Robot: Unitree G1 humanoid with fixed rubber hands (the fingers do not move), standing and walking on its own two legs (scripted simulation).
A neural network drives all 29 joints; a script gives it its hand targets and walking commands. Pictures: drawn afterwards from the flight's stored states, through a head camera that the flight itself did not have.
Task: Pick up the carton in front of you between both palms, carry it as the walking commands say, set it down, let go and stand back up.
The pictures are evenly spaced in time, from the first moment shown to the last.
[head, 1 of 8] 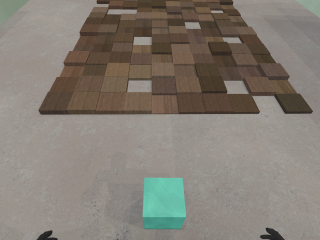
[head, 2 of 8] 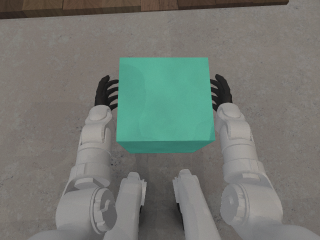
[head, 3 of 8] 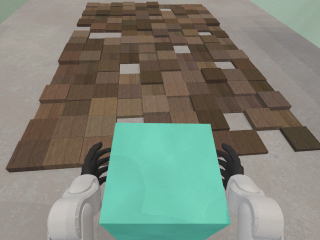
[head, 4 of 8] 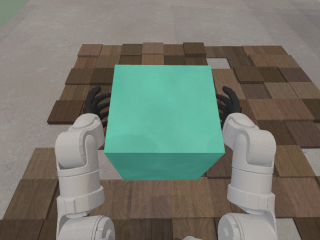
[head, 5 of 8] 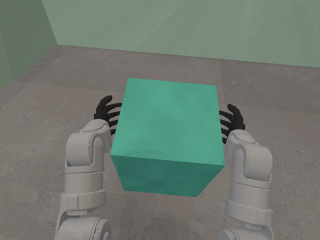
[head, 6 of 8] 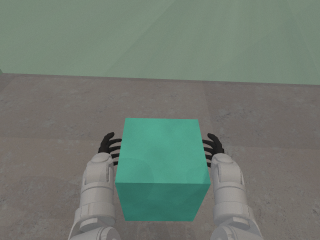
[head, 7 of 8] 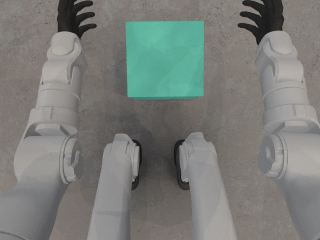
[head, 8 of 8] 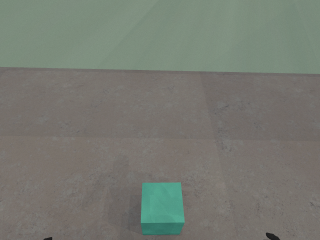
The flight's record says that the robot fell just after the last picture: no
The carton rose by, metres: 0.78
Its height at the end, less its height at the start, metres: +0.00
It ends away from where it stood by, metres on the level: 5.84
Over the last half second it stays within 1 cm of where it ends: yes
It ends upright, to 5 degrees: yes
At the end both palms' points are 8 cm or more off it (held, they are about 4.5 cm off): yes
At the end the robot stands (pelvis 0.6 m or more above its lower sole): yes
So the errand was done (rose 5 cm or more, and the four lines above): yes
